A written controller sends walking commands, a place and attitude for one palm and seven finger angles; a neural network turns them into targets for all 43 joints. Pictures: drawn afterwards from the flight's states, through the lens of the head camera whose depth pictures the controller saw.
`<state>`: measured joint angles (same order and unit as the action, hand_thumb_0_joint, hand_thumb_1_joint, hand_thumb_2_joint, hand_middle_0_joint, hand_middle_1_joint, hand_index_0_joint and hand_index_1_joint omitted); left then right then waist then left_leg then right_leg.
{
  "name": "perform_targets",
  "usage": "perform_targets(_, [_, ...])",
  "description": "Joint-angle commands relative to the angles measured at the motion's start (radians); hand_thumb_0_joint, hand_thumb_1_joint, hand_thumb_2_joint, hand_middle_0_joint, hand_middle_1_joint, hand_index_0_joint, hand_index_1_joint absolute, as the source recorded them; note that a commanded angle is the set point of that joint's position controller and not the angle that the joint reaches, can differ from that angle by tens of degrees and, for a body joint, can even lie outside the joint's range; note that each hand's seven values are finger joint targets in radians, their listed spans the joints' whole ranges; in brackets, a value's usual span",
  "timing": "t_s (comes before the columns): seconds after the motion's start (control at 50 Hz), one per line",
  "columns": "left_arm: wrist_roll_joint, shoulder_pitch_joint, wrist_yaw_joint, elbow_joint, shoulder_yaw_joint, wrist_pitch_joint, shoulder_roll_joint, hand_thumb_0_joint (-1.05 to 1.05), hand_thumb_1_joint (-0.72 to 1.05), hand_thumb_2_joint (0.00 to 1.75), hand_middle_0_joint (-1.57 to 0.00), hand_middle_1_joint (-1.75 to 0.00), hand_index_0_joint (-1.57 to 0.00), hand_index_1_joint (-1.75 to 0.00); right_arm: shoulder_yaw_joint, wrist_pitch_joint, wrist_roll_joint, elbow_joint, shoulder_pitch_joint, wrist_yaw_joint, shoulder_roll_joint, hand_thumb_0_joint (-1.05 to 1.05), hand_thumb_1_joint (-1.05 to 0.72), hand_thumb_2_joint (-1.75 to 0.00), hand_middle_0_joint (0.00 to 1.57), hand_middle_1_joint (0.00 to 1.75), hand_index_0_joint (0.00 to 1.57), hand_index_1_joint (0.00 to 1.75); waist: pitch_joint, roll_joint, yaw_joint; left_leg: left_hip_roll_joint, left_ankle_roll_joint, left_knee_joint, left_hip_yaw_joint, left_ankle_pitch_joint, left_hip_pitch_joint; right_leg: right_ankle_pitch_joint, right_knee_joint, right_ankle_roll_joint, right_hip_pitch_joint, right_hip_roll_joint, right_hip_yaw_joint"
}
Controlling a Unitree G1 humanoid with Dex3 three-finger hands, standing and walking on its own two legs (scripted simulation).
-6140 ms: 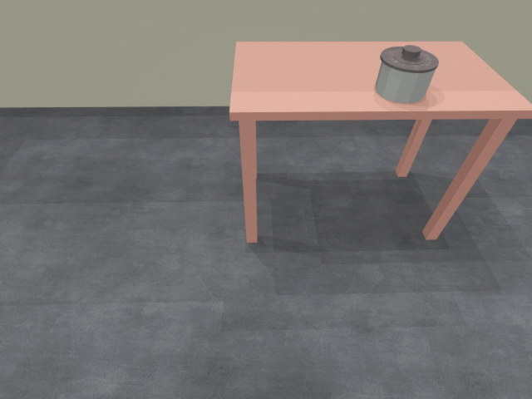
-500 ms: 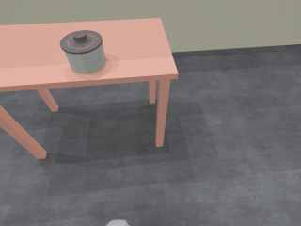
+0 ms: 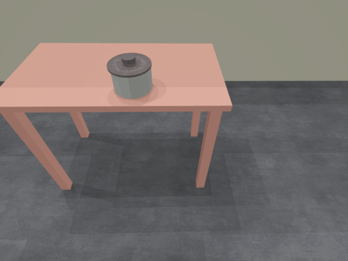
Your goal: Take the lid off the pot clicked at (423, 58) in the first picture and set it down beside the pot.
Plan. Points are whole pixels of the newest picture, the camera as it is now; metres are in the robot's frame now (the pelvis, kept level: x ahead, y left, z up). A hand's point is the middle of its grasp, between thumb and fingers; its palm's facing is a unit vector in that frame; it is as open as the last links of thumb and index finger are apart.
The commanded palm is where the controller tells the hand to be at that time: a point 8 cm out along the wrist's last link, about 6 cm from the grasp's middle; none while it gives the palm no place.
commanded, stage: take the last steps up to it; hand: left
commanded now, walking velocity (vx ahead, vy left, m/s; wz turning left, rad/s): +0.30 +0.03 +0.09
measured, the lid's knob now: (128, 58) +0.79 +0.20 +0.07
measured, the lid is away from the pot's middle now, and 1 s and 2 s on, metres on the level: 0.00 0.00 0.00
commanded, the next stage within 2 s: come to a stop and stand still in 0.74 s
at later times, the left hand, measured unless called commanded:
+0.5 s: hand out of the picture +0.03 +0.15 -0.17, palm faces +0.18 -0.97 -0.16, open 7.3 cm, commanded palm none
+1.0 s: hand (103, 181) +0.39 +0.25 -0.17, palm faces +0.05 -0.97 -0.22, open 7.4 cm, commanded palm none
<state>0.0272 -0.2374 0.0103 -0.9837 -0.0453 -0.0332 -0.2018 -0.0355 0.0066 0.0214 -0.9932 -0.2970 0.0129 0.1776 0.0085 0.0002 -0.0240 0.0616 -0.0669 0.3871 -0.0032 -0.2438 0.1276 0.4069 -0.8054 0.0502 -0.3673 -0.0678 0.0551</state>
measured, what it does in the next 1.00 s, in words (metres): walks ahead: right foot, then left foot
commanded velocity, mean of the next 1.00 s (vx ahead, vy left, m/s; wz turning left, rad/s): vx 0.15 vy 0.00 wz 0.01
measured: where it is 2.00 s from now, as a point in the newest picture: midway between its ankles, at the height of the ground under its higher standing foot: outside the picture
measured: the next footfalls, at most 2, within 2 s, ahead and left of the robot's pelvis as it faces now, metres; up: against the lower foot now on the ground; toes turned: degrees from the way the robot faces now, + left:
right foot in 0.08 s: +0.07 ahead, -0.12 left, +0.00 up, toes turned -4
left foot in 0.58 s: +0.28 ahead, +0.17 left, +0.00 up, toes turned +11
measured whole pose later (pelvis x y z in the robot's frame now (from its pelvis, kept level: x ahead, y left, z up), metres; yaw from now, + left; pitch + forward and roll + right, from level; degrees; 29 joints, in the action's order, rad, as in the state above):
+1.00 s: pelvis +0.30 +0.07 -0.01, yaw +2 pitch -2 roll +2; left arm 0.02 -0.15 -0.02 -0.97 -0.04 0.02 -0.18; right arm -0.02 0.02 0.02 -1.06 -0.29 0.03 0.15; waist 0.05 -0.02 -0.03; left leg 0.01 -0.03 0.47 0.16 -0.34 0.10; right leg 0.12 -0.59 0.01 -0.36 -0.07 0.07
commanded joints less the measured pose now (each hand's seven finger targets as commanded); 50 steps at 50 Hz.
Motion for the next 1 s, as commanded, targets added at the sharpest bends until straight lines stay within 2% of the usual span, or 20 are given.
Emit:
perform_targets(0.0, [-0.002,-0.007,0.003,0.068,-0.017,0.050,-0.049,0.00,0.90,0.90,-0.20,-0.30,-0.20,-0.30,-0.037,0.022,0.003,0.014,-0.029,0.011,0.158,0.00,-0.90,-0.90,0.20,0.30,0.20,0.30,0.061,0.092,0.026,-0.259,-0.121,-0.140,-0.283,-0.203,0.114,-0.060,0.222,-0.017,0.105,0.029,0.022])
perform_targets(0.04, [0.001,-0.147,-0.005,0.015,-0.029,0.066,-0.087,0.00,0.90,0.90,-0.20,-0.30,-0.20,-0.30,-0.029,0.025,-0.006,0.005,-0.010,0.007,0.118,0.00,-0.90,-0.90,0.20,0.30,0.20,0.30,0.046,-0.013,0.092,-0.154,-0.049,0.054,-0.183,-0.245,0.299,-0.106,0.405,-0.033,0.374,-0.002,-0.025])
perform_targets(0.06, [0.012,-0.233,-0.016,-0.008,-0.045,0.079,-0.162,0.00,0.90,0.90,-0.20,-0.30,-0.20,-0.30,-0.015,0.031,-0.017,0.018,-0.023,0.003,0.056,0.00,-0.90,-0.90,0.20,0.30,0.20,0.30,0.030,-0.232,0.123,-0.039,0.008,0.335,-0.043,-0.274,0.484,0.136,0.537,-0.098,0.503,-0.213,-0.308])
perform_targets(0.08, [0.000,-0.307,-0.023,-0.017,-0.059,0.076,-0.220,0.00,0.90,0.90,-0.20,-0.30,-0.20,-0.30,-0.022,0.029,-0.005,0.065,0.034,-0.005,0.079,0.00,-0.90,-0.90,0.20,0.30,0.20,0.30,0.068,-0.311,0.156,-0.020,0.026,0.541,-0.005,-0.344,0.595,0.305,0.694,-0.195,0.454,-0.391,-0.601])
perform_targets(0.1, [-0.007,-0.277,-0.029,-0.011,-0.056,0.075,-0.197,0.00,0.90,0.90,-0.20,-0.30,-0.20,-0.30,-0.037,0.027,0.006,0.070,0.067,-0.013,0.119,0.00,-0.90,-0.90,0.20,0.30,0.20,0.30,0.125,-0.145,0.129,-0.071,0.026,0.645,-0.048,-0.273,0.615,0.382,0.737,-0.229,0.356,-0.402,-0.588])
perform_targets(0.14, [-0.010,-0.171,-0.030,0.002,-0.043,0.090,-0.143,0.00,0.90,0.90,-0.20,-0.30,-0.20,-0.30,-0.045,0.015,0.006,0.030,0.018,-0.023,0.101,0.00,-0.90,-0.90,0.20,0.30,0.20,0.30,0.155,-0.178,0.065,-0.114,0.028,0.733,-0.050,-0.132,0.568,0.360,0.741,-0.192,0.222,-0.338,-0.494])
perform_targets(0.18, [-0.010,-0.116,-0.031,0.014,-0.024,0.101,-0.072,0.00,0.90,0.90,-0.20,-0.30,-0.20,-0.30,-0.043,0.003,0.010,-0.008,-0.038,-0.030,0.070,0.00,-0.90,-0.90,0.20,0.30,0.20,0.30,0.161,-0.099,0.014,-0.147,0.053,0.726,-0.031,-0.016,0.507,0.119,0.717,-0.160,0.150,-0.258,-0.269])
perform_targets(0.22, [-0.013,-0.152,-0.029,-0.009,-0.019,0.111,-0.054,0.00,0.90,0.90,-0.20,-0.30,-0.20,-0.30,-0.037,-0.001,0.008,-0.017,-0.046,-0.032,0.036,0.00,-0.90,-0.90,0.20,0.30,0.20,0.30,0.148,-0.085,0.013,-0.143,0.073,0.708,0.004,0.054,0.495,-0.078,0.700,-0.149,0.173,-0.204,-0.140])
perform_targets(0.36, [-0.006,-0.257,-0.035,-0.081,-0.016,0.129,-0.063,0.00,0.90,0.90,-0.20,-0.30,-0.20,-0.30,-0.035,0.008,0.002,0.038,0.105,-0.044,0.030,0.00,-0.90,-0.90,0.20,0.30,0.20,0.30,0.143,-0.094,0.049,-0.179,0.095,0.513,0.048,0.109,0.547,-0.306,0.667,-0.184,0.279,-0.225,-0.083])
perform_targets(0.46, [0.003,-0.271,-0.040,-0.113,-0.023,0.117,-0.086,0.00,0.90,0.90,-0.20,-0.30,-0.20,-0.30,-0.022,0.032,-0.005,0.063,0.185,-0.051,0.012,0.00,-0.90,-0.90,0.20,0.30,0.20,0.30,0.128,-0.160,0.072,-0.138,0.064,0.291,0.099,0.034,0.371,-0.490,0.567,-0.162,0.289,-0.230,-0.043])
perform_targets(0.52, [-0.007,-0.258,-0.041,-0.121,-0.027,0.108,-0.086,0.00,0.90,0.90,-0.20,-0.30,-0.20,-0.30,-0.035,0.051,0.004,-0.011,-0.044,-0.029,0.068,0.00,-0.90,-0.90,0.20,0.30,0.20,0.30,-0.025,-0.086,-0.032,-0.074,0.038,0.096,0.127,0.086,0.011,-0.665,0.210,-0.116,0.267,-0.159,0.030])
perform_targets(0.54, [-0.013,-0.294,-0.035,-0.112,-0.021,0.103,-0.049,0.00,0.90,0.90,-0.20,-0.30,-0.20,-0.30,-0.058,0.056,0.013,-0.042,-0.178,-0.016,0.172,0.00,-0.90,-0.90,0.20,0.30,0.20,0.30,-0.133,0.082,-0.075,-0.227,0.001,0.107,-0.039,0.149,-0.217,-0.380,-0.012,-0.077,0.100,-0.082,0.085])
perform_targets(0.56, [-0.025,-0.309,-0.028,-0.092,-0.010,0.100,0.005,0.00,0.90,0.90,-0.20,-0.30,-0.20,-0.30,-0.080,0.055,0.011,-0.055,-0.259,-0.004,0.265,0.00,-0.90,-0.90,0.20,0.30,0.20,0.30,-0.208,0.317,-0.084,-0.465,-0.092,0.001,-0.391,0.283,-0.378,0.163,-0.293,-0.043,-0.146,0.050,0.090])
perform_targets(0.58, [-0.020,-0.248,-0.034,-0.071,-0.013,0.097,-0.014,0.00,0.90,0.90,-0.20,-0.30,-0.20,-0.30,-0.072,0.041,0.001,-0.061,-0.258,0.004,0.259,0.00,-0.90,-0.90,0.20,0.30,0.20,0.30,-0.197,0.235,-0.085,-0.505,-0.138,-0.059,-0.416,0.324,-0.346,0.191,-0.429,-0.069,-0.197,0.029,-0.013])
perform_targets(0.64, [-0.018,-0.147,-0.024,-0.068,-0.016,0.090,-0.004,0.00,0.90,0.90,-0.20,-0.30,-0.20,-0.30,-0.036,0.061,-0.003,-0.013,-0.046,0.013,0.124,0.00,-0.90,-0.90,0.20,0.30,0.20,0.30,-0.008,0.052,-0.015,-0.432,-0.135,-0.098,-0.219,0.376,-0.033,0.022,-0.491,-0.059,-0.204,-0.057,-0.045])
perform_targets(0.7, [-0.006,-0.177,-0.020,-0.074,-0.014,0.064,0.031,0.00,0.90,0.90,-0.20,-0.30,-0.20,-0.30,-0.016,0.077,-0.004,-0.024,-0.013,0.015,0.069,0.00,-0.90,-0.90,0.20,0.30,0.20,0.30,0.021,0.109,0.034,-0.356,-0.098,-0.129,-0.046,0.479,0.072,-0.054,-0.365,-0.042,-0.125,-0.062,-0.036])
perform_targets(0.84, [-0.006,-0.057,-0.015,0.001,-0.017,0.043,0.011,0.00,0.90,0.90,-0.20,-0.30,-0.20,-0.30,-0.015,0.067,-0.001,-0.001,0.003,0.019,0.075,0.00,-0.90,-0.90,0.20,0.30,0.20,0.30,0.062,0.098,0.034,-0.332,-0.116,-0.122,0.014,0.560,0.051,-0.153,-0.024,-0.036,-0.097,-0.044,-0.012])
perform_targets(0.92, [-0.005,-0.065,-0.031,-0.009,-0.003,0.043,0.004,0.00,0.90,0.90,-0.20,-0.30,-0.20,-0.30,-0.012,0.038,0.001,-0.016,0.009,0.028,0.097,0.00,-0.90,-0.90,0.20,0.30,0.20,0.30,0.000,0.089,0.038,-0.302,-0.049,0.020,0.036,0.695,-0.004,-0.256,0.221,-0.036,0.087,0.013,0.030])
perform_targets(0.96, [-0.004,-0.115,-0.037,-0.019,-0.012,0.052,-0.064,0.00,0.90,0.90,-0.20,-0.30,-0.20,-0.30,-0.010,0.027,-0.008,-0.022,0.006,0.028,0.078,0.00,-0.90,-0.90,0.20,0.30,0.20,0.30,-0.017,-0.002,0.064,-0.226,0.028,0.123,0.055,0.482,0.053,-0.648,0.353,-0.048,0.218,-0.035,-0.039])
perform_targets(0.98, [-0.002,-0.116,-0.043,-0.021,-0.017,0.058,-0.109,0.00,0.90,0.90,-0.20,-0.30,-0.20,-0.30,-0.014,0.018,-0.017,-0.021,-0.026,0.028,0.057,0.00,-0.90,-0.90,0.20,0.30,0.20,0.30,-0.047,-0.065,0.043,-0.160,0.066,0.178,0.066,0.266,0.134,-0.997,0.281,-0.120,0.286,-0.140,-0.172])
